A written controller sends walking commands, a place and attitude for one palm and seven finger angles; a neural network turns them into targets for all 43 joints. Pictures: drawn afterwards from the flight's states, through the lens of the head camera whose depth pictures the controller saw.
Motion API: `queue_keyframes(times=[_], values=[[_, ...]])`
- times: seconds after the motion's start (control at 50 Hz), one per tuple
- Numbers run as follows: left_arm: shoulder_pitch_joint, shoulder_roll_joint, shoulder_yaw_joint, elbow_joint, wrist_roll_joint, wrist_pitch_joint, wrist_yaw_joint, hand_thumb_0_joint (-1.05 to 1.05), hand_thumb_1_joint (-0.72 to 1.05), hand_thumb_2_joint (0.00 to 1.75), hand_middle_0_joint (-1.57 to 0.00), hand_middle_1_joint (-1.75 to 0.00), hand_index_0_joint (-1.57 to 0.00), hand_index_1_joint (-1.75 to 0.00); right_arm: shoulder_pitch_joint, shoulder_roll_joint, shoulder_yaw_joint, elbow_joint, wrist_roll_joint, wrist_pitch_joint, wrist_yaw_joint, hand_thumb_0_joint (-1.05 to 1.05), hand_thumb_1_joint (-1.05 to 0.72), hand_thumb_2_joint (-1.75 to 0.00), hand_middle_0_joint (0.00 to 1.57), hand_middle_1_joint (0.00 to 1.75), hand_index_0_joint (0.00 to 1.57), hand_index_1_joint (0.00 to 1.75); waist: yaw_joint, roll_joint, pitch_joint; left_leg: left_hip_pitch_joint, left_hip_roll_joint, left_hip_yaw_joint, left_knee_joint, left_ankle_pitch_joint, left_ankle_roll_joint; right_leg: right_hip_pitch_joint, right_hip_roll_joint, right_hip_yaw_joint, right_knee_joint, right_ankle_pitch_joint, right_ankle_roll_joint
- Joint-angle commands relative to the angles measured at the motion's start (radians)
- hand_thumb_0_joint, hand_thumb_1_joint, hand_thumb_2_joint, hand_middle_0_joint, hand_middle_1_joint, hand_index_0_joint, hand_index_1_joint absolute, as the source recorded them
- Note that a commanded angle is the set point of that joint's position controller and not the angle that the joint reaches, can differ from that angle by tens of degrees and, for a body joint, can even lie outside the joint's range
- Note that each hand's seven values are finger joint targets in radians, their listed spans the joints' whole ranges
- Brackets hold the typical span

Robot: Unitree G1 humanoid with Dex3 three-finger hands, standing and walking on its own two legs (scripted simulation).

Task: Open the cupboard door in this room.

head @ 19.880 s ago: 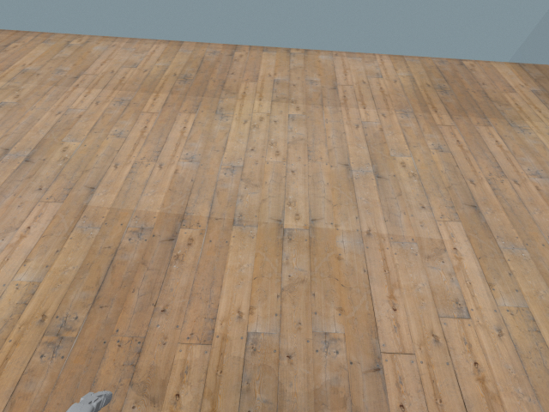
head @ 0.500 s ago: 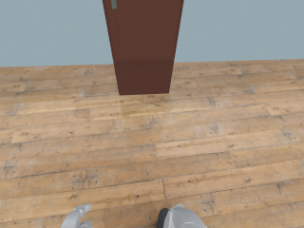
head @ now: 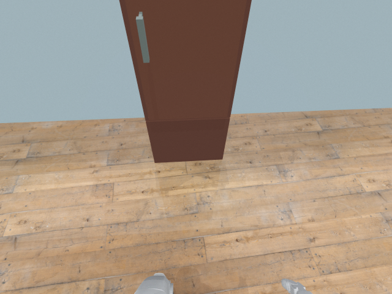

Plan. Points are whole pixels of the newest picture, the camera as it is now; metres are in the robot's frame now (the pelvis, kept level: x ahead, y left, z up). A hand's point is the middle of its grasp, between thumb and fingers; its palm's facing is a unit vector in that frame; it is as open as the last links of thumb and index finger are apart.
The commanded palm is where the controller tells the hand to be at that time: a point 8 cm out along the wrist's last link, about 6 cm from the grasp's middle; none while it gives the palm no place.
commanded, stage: turn to face it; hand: left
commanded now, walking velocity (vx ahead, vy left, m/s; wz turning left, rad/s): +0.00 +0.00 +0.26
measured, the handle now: (143, 38) +0.84 +0.29 +0.06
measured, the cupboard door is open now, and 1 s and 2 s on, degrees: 0 0 0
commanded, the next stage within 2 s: take the last steps up to it in 0.32 s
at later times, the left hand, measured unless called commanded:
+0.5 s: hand (124, 279) +0.16 +0.19 -0.16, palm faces +0.10 -0.97 -0.23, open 7.3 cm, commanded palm none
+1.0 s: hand out of the picture +0.09 +0.20 -0.17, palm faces +0.20 -0.97 -0.13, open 7.4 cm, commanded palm none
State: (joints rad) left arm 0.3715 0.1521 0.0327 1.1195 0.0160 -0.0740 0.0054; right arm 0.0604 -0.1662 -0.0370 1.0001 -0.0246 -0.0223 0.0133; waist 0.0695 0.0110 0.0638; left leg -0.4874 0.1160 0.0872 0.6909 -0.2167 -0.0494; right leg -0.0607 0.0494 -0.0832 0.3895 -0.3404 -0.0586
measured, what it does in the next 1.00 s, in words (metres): walks ahead: left foot, then right foot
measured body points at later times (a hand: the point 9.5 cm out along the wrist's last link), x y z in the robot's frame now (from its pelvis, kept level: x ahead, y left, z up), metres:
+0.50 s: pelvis +0.10 +0.00 +0.00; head +0.10 -0.01 +0.45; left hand +0.15 +0.24 -0.14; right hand +0.11 -0.22 -0.17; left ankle +0.10 +0.12 -0.73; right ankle +0.12 -0.11 -0.74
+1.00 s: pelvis +0.19 +0.05 +0.00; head +0.20 +0.06 +0.45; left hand +0.09 +0.25 -0.16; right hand +0.25 -0.18 -0.14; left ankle +0.15 +0.15 -0.74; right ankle +0.17 -0.08 -0.67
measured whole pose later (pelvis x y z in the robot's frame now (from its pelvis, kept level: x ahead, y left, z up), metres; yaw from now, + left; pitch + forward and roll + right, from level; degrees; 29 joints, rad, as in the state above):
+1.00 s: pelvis +0.19 +0.05 +0.00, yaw +8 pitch +0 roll -1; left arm 0.39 0.16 0.05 1.18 0.03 0.01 -0.02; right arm 0.27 -0.14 -0.04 1.06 -0.03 -0.06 -0.02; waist 0.00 -0.03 0.02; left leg -0.17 0.06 0.16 0.46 -0.28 0.01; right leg -0.41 -0.08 -0.10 1.02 -0.39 0.00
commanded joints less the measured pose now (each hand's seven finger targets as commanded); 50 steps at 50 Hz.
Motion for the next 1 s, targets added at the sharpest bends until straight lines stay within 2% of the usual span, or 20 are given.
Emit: queue_keyframes(times=[0.0, 0.02, 0.04, 0.06, 0.1, 0.14, 0.28, 0.36, 0.4, 0.42, 0.46, 0.5, 0.58, 0.7, 0.76, 0.8, 0.84, 0.86, 0.92, 0.98], values=[[0.047, 0.145, 0.021, -0.004, -0.006, -0.007, 0.023, 0.00, 0.90, 0.90, -0.20, -0.30, -0.20, -0.30, 0.153, -0.080, -0.012, 0.005, 0.003, -0.038, -0.012, 0.00, -0.90, -0.90, 0.20, 0.30, 0.20, 0.30, -0.098, -0.079, -0.129, 0.267, -0.061, 0.045, -0.230, 0.188, 0.032, 0.063, -0.223, 0.093, 0.172, 0.849, -0.022], [0.057, 0.121, 0.016, -0.011, -0.011, -0.008, 0.025, 0.00, 0.90, 0.90, -0.20, -0.30, -0.20, -0.30, 0.280, -0.138, -0.021, 0.042, -0.002, -0.048, -0.021, 0.00, -0.90, -0.90, 0.20, 0.30, 0.20, 0.30, -0.137, 0.014, -0.232, 0.532, 0.049, -0.056, -0.216, 0.512, 0.079, -0.095, -0.171, 0.053, 0.345, 0.651, 0.028], [0.101, 0.076, 0.001, -0.017, -0.023, -0.010, 0.024, 0.00, 0.90, 0.90, -0.20, -0.30, -0.20, -0.30, 0.387, -0.212, -0.035, 0.072, -0.005, -0.049, -0.027, 0.00, -0.90, -0.90, 0.20, 0.30, 0.20, 0.30, -0.159, 0.210, -0.331, 0.793, 0.280, -0.280, -0.147, 0.981, 0.206, -0.348, -0.065, -0.012, 0.591, 0.061, 0.070], [0.080, 0.076, -0.002, -0.027, -0.018, -0.009, 0.030, 0.00, 0.90, 0.90, -0.20, -0.30, -0.20, -0.30, 0.401, -0.208, -0.027, 0.091, 0.011, -0.030, -0.030, 0.00, -0.90, -0.90, 0.20, 0.30, 0.20, 0.30, -0.149, 0.219, -0.309, 0.733, 0.357, -0.312, -0.200, 1.172, 0.286, -0.379, -0.059, 0.044, 0.735, -0.317, 0.071], [0.008, 0.074, 0.000, -0.022, -0.012, 0.016, 0.033, 0.00, 0.90, 0.90, -0.20, -0.30, -0.20, -0.30, 0.275, -0.142, -0.005, 0.074, 0.015, -0.030, -0.044, 0.00, -0.90, -0.90, 0.20, 0.30, 0.20, 0.30, -0.108, 0.154, -0.123, 0.475, 0.294, -0.266, -0.301, 0.898, 0.266, -0.389, -0.133, 0.084, 0.710, -0.243, 0.091], [-0.012, 0.046, 0.004, -0.016, -0.005, 0.035, 0.024, 0.00, 0.90, 0.90, -0.20, -0.30, -0.20, -0.30, 0.200, -0.097, 0.003, 0.059, 0.011, -0.029, -0.044, 0.00, -0.90, -0.90, 0.20, 0.30, 0.20, 0.30, -0.072, 0.135, -0.050, 0.328, 0.208, -0.197, -0.355, 0.711, 0.217, -0.321, -0.155, 0.068, 0.615, -0.173, 0.102], [-0.048, 0.035, 0.001, -0.043, 0.002, 0.079, 0.022, 0.00, 0.90, 0.90, -0.20, -0.30, -0.20, -0.30, 0.170, -0.122, -0.020, 0.039, 0.008, -0.010, -0.039, 0.00, -0.90, -0.90, 0.20, 0.30, 0.20, 0.30, -0.058, 0.136, -0.061, 0.228, 0.129, -0.184, -0.424, 0.282, 0.203, -0.248, -0.132, 0.020, 0.427, -0.032, 0.119], [-0.081, 0.059, 0.004, -0.064, -0.001, 0.079, 0.026, 0.00, 0.90, 0.90, -0.20, -0.30, -0.20, -0.30, 0.174, -0.134, -0.029, 0.044, 0.004, 0.008, -0.038, 0.00, -0.90, -0.90, 0.20, 0.30, 0.20, 0.30, -0.048, 0.145, -0.033, 0.214, 0.119, -0.229, -0.388, 0.222, 0.195, -0.196, -0.118, 0.006, 0.252, 0.005, 0.120], [-0.043, 0.079, 0.005, -0.052, -0.001, 0.068, 0.028, 0.00, 0.90, 0.90, -0.20, -0.30, -0.20, -0.30, 0.176, -0.129, -0.029, 0.047, 0.011, 0.013, -0.036, 0.00, -0.90, -0.90, 0.20, 0.30, 0.20, 0.30, -0.025, 0.093, -0.044, 0.189, 0.079, -0.202, -0.316, 0.174, 0.148, -0.098, -0.120, 0.005, 0.067, 0.136, 0.118], [-0.029, 0.103, 0.006, -0.047, 0.002, 0.055, 0.030, 0.00, 0.90, 0.90, -0.20, -0.30, -0.20, -0.30, 0.201, -0.093, -0.023, 0.051, 0.015, 0.011, -0.033, 0.00, -0.90, -0.90, 0.20, 0.30, 0.20, 0.30, -0.028, 0.013, -0.064, 0.145, 0.032, -0.167, -0.256, 0.073, 0.105, -0.020, -0.172, 0.070, -0.021, 0.165, 0.105], [-0.043, 0.206, 0.019, -0.058, 0.004, 0.045, 0.026, 0.00, 0.90, 0.90, -0.20, -0.30, -0.20, -0.30, 0.213, -0.032, -0.008, 0.029, 0.015, 0.017, -0.026, 0.00, -0.90, -0.90, 0.20, 0.30, 0.20, 0.30, -0.042, -0.249, -0.031, 0.052, -0.091, -0.030, -0.113, -0.246, 0.030, -0.065, -0.415, 0.317, -0.187, -0.051, -0.017], [-0.049, 0.195, 0.030, -0.068, 0.006, 0.046, 0.026, 0.00, 0.90, 0.90, -0.20, -0.30, -0.20, -0.30, 0.176, -0.065, -0.021, 0.020, 0.001, 0.030, -0.020, 0.00, -0.90, -0.90, 0.20, 0.30, 0.20, 0.30, -0.016, -0.303, 0.051, 0.008, -0.054, -0.057, 0.081, -0.299, 0.038, -0.155, -0.424, 0.366, -0.276, -0.250, -0.074], [-0.017, 0.136, 0.028, -0.045, 0.005, 0.026, 0.019, 0.00, 0.90, 0.90, -0.20, -0.30, -0.20, -0.30, 0.206, -0.039, -0.023, 0.046, 0.001, 0.020, -0.006, 0.00, -0.90, -0.90, 0.20, 0.30, 0.20, 0.30, -0.039, -0.130, 0.054, -0.026, -0.038, -0.039, 0.204, -0.196, 0.044, -0.090, -0.361, 0.205, -0.211, -0.035, -0.065], [0.046, 0.139, 0.030, -0.010, 0.013, 0.013, 0.013, 0.00, 0.90, 0.90, -0.20, -0.30, -0.20, -0.30, 0.126, -0.023, -0.024, 0.000, 0.006, 0.009, 0.004, 0.00, -0.90, -0.90, 0.20, 0.30, 0.20, 0.30, -0.019, -0.161, 0.037, 0.009, -0.026, 0.004, 0.052, -0.180, 0.036, -0.067, -0.362, 0.163, -0.203, 0.032, -0.087], [0.021, 0.147, 0.032, -0.006, 0.007, 0.017, 0.011, 0.00, 0.90, 0.90, -0.20, -0.30, -0.20, -0.30, 0.181, -0.022, -0.018, 0.014, 0.007, -0.003, 0.002, 0.00, -0.90, -0.90, 0.20, 0.30, 0.20, 0.30, -0.058, -0.156, 0.000, 0.181, -0.046, 0.045, -0.113, -0.091, 0.035, -0.129, -0.326, 0.110, -0.142, 0.019, -0.064], [-0.002, 0.123, 0.028, -0.009, -0.001, 0.023, 0.005, 0.00, 0.90, 0.90, -0.20, -0.30, -0.20, -0.30, 0.300, -0.057, -0.024, 0.057, 0.008, -0.019, -0.007, 0.00, -0.90, -0.90, 0.20, 0.30, 0.20, 0.30, -0.113, -0.034, -0.048, 0.442, -0.050, 0.049, -0.248, -0.037, 0.035, -0.270, -0.257, 0.040, -0.008, -0.027, -0.018], [-0.022, 0.040, 0.008, -0.051, -0.003, 0.028, -0.009, 0.00, 0.90, 0.90, -0.20, -0.30, -0.20, -0.30, 0.468, -0.213, -0.061, 0.098, -0.006, -0.024, -0.023, 0.00, -0.90, -0.90, 0.20, 0.30, 0.20, 0.30, -0.181, 0.324, -0.065, 0.607, 0.291, -0.425, -0.484, -0.307, 0.166, -0.563, -0.098, -0.097, 0.424, -0.203, 0.064], [-0.080, 0.059, 0.013, -0.078, 0.008, 0.031, -0.008, 0.00, 0.90, 0.90, -0.20, -0.30, -0.20, -0.30, 0.481, -0.233, -0.065, 0.101, -0.006, -0.013, -0.028, 0.00, -0.90, -0.90, 0.20, 0.30, 0.20, 0.30, -0.189, 0.250, 0.004, 0.542, 0.349, -0.472, -0.536, -0.363, 0.215, -0.616, -0.116, -0.020, 0.566, -0.225, 0.047], [-0.094, 0.060, 0.022, -0.054, 0.015, 0.036, -0.021, 0.00, 0.90, 0.90, -0.20, -0.30, -0.20, -0.30, 0.349, -0.134, -0.036, 0.071, -0.002, -0.024, -0.034, 0.00, -0.90, -0.90, 0.20, 0.30, 0.20, 0.30, -0.133, 0.142, 0.091, 0.369, 0.269, -0.316, -0.553, -0.247, 0.201, -0.600, -0.184, 0.048, 0.700, -0.059, 0.044], [-0.050, 0.033, 0.020, -0.042, 0.012, 0.040, -0.027, 0.00, 0.90, 0.90, -0.20, -0.30, -0.20, -0.30, 0.336, -0.104, -0.025, 0.069, 0.002, -0.045, -0.039, 0.00, -0.90, -0.90, 0.20, 0.30, 0.20, 0.30, -0.096, 0.093, 0.045, 0.404, 0.196, -0.157, -0.520, 0.039, 0.187, -0.563, -0.180, 0.037, 0.671, 0.049, 0.068]])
